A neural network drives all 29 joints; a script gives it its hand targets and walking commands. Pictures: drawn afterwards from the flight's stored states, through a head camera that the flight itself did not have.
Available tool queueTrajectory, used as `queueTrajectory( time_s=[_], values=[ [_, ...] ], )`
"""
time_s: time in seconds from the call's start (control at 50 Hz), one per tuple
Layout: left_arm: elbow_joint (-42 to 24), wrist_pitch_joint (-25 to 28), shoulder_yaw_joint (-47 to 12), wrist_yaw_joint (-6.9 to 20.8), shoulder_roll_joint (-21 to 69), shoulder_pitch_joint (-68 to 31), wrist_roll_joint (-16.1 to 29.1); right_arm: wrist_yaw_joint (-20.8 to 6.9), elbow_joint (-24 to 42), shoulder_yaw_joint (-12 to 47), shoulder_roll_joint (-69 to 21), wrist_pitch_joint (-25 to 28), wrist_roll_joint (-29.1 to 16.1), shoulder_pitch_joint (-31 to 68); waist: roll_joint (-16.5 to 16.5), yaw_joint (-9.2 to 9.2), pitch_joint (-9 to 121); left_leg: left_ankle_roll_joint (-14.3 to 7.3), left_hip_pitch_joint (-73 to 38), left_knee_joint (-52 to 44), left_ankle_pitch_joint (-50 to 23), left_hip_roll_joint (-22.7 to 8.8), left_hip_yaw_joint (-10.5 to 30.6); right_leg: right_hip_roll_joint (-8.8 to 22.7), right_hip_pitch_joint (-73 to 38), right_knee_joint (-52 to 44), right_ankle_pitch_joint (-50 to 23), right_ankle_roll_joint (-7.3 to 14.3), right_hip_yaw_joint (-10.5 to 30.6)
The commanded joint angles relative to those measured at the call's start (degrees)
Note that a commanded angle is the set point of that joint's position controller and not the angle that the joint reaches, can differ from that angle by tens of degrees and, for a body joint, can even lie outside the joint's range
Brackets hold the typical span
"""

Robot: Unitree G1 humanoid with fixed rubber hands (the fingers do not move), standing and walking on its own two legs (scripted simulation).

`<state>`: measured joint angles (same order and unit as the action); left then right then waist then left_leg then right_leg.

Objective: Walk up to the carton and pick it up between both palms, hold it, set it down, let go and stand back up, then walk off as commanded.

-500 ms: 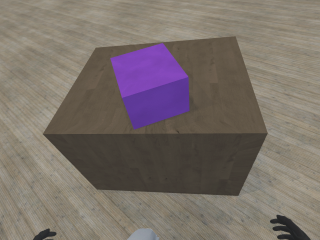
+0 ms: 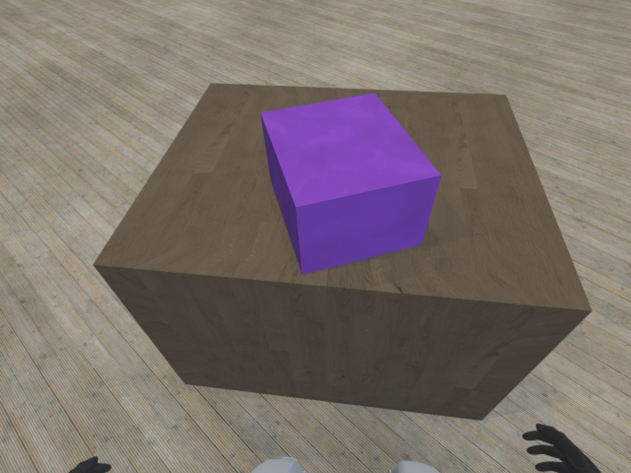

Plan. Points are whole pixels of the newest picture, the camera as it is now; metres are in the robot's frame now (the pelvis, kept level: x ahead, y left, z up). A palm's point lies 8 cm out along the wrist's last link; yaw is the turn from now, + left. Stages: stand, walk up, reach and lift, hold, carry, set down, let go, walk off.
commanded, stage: walk up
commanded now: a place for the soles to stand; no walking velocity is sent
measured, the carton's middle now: (340, 178) +0.65 -0.04 -0.02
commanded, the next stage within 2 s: none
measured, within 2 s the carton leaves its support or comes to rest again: neither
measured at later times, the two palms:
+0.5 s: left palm out of the picture +0.12 +0.30 -0.01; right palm (572, 418) +0.20 -0.33 -0.08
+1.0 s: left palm (52, 439) +0.19 +0.36 -0.05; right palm (522, 371) +0.26 -0.28 -0.07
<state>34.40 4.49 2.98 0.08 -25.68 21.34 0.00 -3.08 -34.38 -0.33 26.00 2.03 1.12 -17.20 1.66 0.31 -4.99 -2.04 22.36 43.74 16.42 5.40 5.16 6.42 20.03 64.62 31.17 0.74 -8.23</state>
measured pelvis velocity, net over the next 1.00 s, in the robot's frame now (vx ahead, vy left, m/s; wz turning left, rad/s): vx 0.13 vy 0.03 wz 0.08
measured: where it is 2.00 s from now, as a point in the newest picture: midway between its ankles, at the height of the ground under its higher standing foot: outside the picture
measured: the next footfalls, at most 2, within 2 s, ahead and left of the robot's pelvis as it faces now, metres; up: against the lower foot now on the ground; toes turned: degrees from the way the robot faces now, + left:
right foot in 0.26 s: +0.13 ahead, -0.12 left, +0.00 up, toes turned -9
left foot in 0.78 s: +0.22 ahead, +0.14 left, +0.00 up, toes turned -2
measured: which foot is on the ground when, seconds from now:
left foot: down 0.00-0.28, up 0.30-0.76, down 0.78-1.00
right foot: up 0.00-0.24, down 0.26-0.78, up 0.80-1.00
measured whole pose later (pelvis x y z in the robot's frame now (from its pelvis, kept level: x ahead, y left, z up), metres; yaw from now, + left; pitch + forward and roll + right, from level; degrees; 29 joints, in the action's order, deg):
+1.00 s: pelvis +0.13 +0.03 +0.00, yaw +4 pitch -5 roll +0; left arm 34.4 4.3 3.0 0.5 -25.8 23.3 0.0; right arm -2.1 -34.4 -0.4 27.4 2.2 1.1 -17.2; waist 2.4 -1.3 -4.1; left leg -2.0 20.6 43.7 18.3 4.4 5.1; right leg 5.4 24.4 60.2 28.1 1.8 -7.5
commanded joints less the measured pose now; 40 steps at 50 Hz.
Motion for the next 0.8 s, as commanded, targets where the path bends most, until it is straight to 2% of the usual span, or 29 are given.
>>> queueTrajectory(
  time_s=[0.0,0.04,0.08,0.1,0.12,0.14,0.18,0.2,0.22,0.24,0.26,0.28,0.3,0.34,0.36,0.38,0.42,0.44,0.48,0.52,0.58,0.62,0.66,0.68,0.7,0.72,0.74,0.76,0.78],
  values=[
    [-0.3,-0.5,5.2,0.2,-14.5,2.1,-0.3,1.1,2.7,-8.0,15.4,1.2,0.3,-3.6,5.9,-0.84,-2.0,-10.2,-4.9,-27.9,26.9,-13.2,31.5,0.0,18.5,-0.3,-3.7,1.7,8.8],
    [-0.4,-0.3,5.7,0.2,-14.0,1.5,-0.6,1.1,1.6,-8.1,14.7,1.2,-0.1,-6.1,6.6,-2.54,1.1,-11.3,-6.7,-24.1,23.5,-13.2,28.3,-1.1,14.7,-4.8,-1.6,1.5,9.0],
    [-0.5,0.5,5.1,0.3,-12.9,-0.4,0.0,0.7,0.8,-8.0,14.8,0.7,0.1,-7.6,10.5,-4.06,3.0,-12.3,-6.5,-21.8,19.9,-10.7,23.3,-2.7,11.8,-14.1,0.5,1.1,5.9],
    [-1.3,1.0,5.6,0.4,-12.6,-2.5,-0.7,0.7,1.8,-7.9,14.1,0.3,0.7,-8.0,7.0,-4.28,1.3,-13.5,-8.0,-22.1,19.1,-12.4,27.5,-2.9,13.9,-14.0,-0.1,1.0,6.7],
    [-0.2,0.8,5.4,0.3,-12.6,-1.8,-0.3,0.5,1.8,-8.2,15.3,0.0,0.9,-8.0,8.9,-5.29,2.3,-13.1,-7.0,-23.7,22.0,-13.1,28.1,-2.5,14.1,-13.9,0.2,1.2,6.5],
    [0.6,1.0,5.9,0.2,-13.1,-0.5,-0.5,0.2,2.0,-8.0,14.8,-0.2,0.8,-6.5,7.9,-3.5,0.2,-13.0,-3.4,-23.7,25.8,-11.9,27.5,-2.8,13.5,-13.1,-2.3,0.9,6.2],
    [1.1,1.2,5.5,-0.2,-12.3,0.6,-0.5,0.0,2.6,-8.1,14.6,-0.5,1.2,-4.9,10.2,-3.26,2.5,-13.3,-3.6,-24.5,27.1,-12.7,29.9,-3.1,11.4,-16.1,-1.7,2.1,6.3],
    [0.7,1.9,5.4,-0.3,-11.8,2.3,-0.3,-0.2,3.6,-7.8,14.5,-0.8,1.4,-2.7,8.7,-2.11,2.1,-13.6,-1.1,-21.3,21.8,-12.3,26.3,-4.0,6.7,-24.0,-3.6,2.2,5.8],
    [1.9,2.6,5.3,-0.5,-10.7,6.5,0.1,-0.4,4.3,-7.2,13.0,-0.9,0.8,0.0,1.9,0.99,4.5,-11.6,1.3,-16.1,15.9,-11.2,21.4,-3.9,-3.0,-33.3,-12.3,3.3,4.6],
    [3.4,3.4,6.1,-1.1,-12.5,12.5,-0.1,-0.6,5.8,-6.3,10.8,-1.0,0.3,2.8,0.8,5.06,7.7,-7.3,9.2,-5.6,10.9,-6.7,13.0,-0.9,-16.4,-41.4,-12.9,4.1,10.3],
    [5.0,3.8,8.7,-2.0,-19.4,19.2,-1.5,-0.7,6.9,-4.6,5.2,-0.8,0.3,4.9,-14.8,9.21,10.5,-1.7,23.3,14.3,10.2,2.1,3.7,11.9,-27.9,-48.3,0.6,5.7,30.4],
    [2.7,3.5,8.9,-2.4,-21.4,14.0,-1.7,0.0,5.9,-5.1,6.9,-0.8,1.2,3.2,-8.5,6.89,6.9,1.1,28.9,20.0,13.6,0.7,2.4,21.7,-25.6,-50.9,11.4,8.0,40.7],
    [1.9,3.0,8.5,-2.8,-21.7,11.4,-1.2,0.0,4.0,-6.4,11.3,-1.4,0.7,0.8,-2.5,5.85,5.0,1.2,27.6,19.7,11.1,-1.8,4.5,23.0,-23.4,-52.1,17.9,7.9,40.7],
    [1.3,3.0,7.6,-2.3,-18.0,6.0,-0.5,0.0,2.4,-7.0,12.6,-0.6,0.0,-0.8,-3.1,2.09,1.1,1.6,25.8,19.7,7.1,-4.0,4.9,19.1,-18.5,-48.9,6.8,11.8,31.9],
    [0.0,3.2,7.8,-2.2,-17.0,7.4,-1.2,-0.1,3.3,-6.8,11.2,-0.6,0.6,0.0,-2.3,3.57,-0.2,1.9,23.1,18.3,5.9,-4.9,2.9,17.7,-16.4,-48.8,0.9,10.7,27.4],
    [0.3,3.3,7.3,-2.0,-16.7,7.6,-1.0,-0.2,1.8,-7.1,10.6,-0.6,0.6,-0.5,-5.9,3.79,1.4,2.2,21.4,18.9,4.4,-4.1,2.2,15.1,-16.7,-48.7,-1.5,9.2,24.5],
    [0.4,3.2,6.7,-1.4,-15.9,8.2,-0.6,-0.2,1.7,-6.5,9.8,-0.2,0.0,-0.8,-7.4,4.02,3.3,1.8,19.5,18.6,1.3,-4.2,0.5,12.5,-18.5,-44.2,-17.0,6.4,19.6],
    [0.4,2.7,6.7,-1.1,-15.9,9.0,-1.1,0.2,1.5,-6.1,9.9,-0.5,-0.4,-0.9,-8.8,5.43,3.1,2.4,19.7,16.1,2.4,-2.0,-0.8,10.1,-20.5,-43.6,-15.3,4.6,16.6],
    [0.4,2.4,7.0,-1.1,-17.0,10.2,-0.9,0.1,3.7,-5.8,8.7,-0.6,0.2,0.6,-11.2,4.91,4.4,2.4,22.0,14.6,4.1,-3.9,-1.6,13.7,-23.3,-42.9,-23.1,8.9,18.0],
    [0.3,2.2,7.5,-0.8,-17.2,9.5,-0.5,0.4,3.8,-6.3,10.4,-0.6,0.1,2.1,-12.4,5.55,4.2,2.7,20.8,12.5,4.7,-3.9,-2.7,12.9,-24.3,-41.7,-23.8,9.4,15.7],
    [-0.6,1.9,7.1,-0.8,-17.7,8.8,-0.2,-0.2,4.6,-5.8,8.9,0.2,0.2,5.3,-10.6,5.48,-0.2,2.0,20.6,8.3,7.3,-5.7,-5.0,16.4,-19.9,-41.3,-29.5,12.5,15.0],
    [-2.3,1.8,7.2,-0.6,-19.1,4.9,-0.3,-0.7,4.2,-6.1,10.8,0.4,0.1,3.5,-14.3,3.64,3.1,1.0,13.8,4.1,7.2,-6.4,-5.4,16.8,-16.6,-39.4,-29.0,13.2,12.8],
    [-1.8,1.8,7.0,-0.6,-18.7,4.8,-0.2,-0.5,4.4,-6.4,9.6,1.1,0.5,1.7,-12.0,3.41,3.0,0.3,9.0,-1.4,8.3,-6.1,-7.8,15.7,-16.0,-34.8,-33.3,12.5,9.7],
    [-1.7,1.7,6.6,-0.5,-18.1,4.6,-0.2,-0.4,3.7,-6.4,8.8,1.2,0.4,-1.0,-13.6,2.13,4.3,0.1,5.9,-2.4,6.6,-5.5,-7.2,16.5,-14.0,-33.5,-32.7,12.6,11.1],
    [-1.2,1.2,6.4,-0.5,-18.3,3.9,0.0,-0.4,3.4,-6.8,9.4,1.4,0.4,-2.0,-10.4,1.35,4.7,-0.2,1.3,-8.6,3.3,-4.5,-8.3,13.0,-12.8,-29.1,-32.3,10.0,7.2],
    [-2.5,0.8,5.5,-0.2,-16.3,3.3,-0.1,-0.3,1.8,-7.1,9.2,1.8,0.6,-6.5,-8.6,-1.11,11.5,-1.1,-9.2,-13.3,3.1,-3.5,-6.7,11.3,-9.6,-18.5,-30.0,9.1,4.4],
    [-2.7,0.7,4.4,-0.3,-14.0,3.0,-0.1,0.2,0.2,-8.6,12.5,2.3,0.6,-10.9,2.2,-3.79,12.2,-3.0,-17.7,-18.1,1.3,-2.0,-1.8,6.3,-2.3,-4.3,-30.7,6.6,1.9],
    [-3.3,1.2,2.9,-0.4,-8.9,5.5,0.6,1.4,0.8,-9.8,15.9,2.5,1.3,-13.5,11.2,-4.88,11.9,-5.3,-23.3,-20.8,-0.5,-12.1,17.7,2.1,9.6,4.2,-20.2,3.3,3.0],
    [-3.2,0.5,2.6,-0.6,-9.8,2.7,1.3,1.6,2.2,-9.9,18.0,1.9,0.4,-11.4,9.3,-3.43,7.8,-11.5,-21.8,-24.4,6.6,-19.5,39.2,-4.7,23.0,6.0,0.0,1.7,3.0]
  ],
)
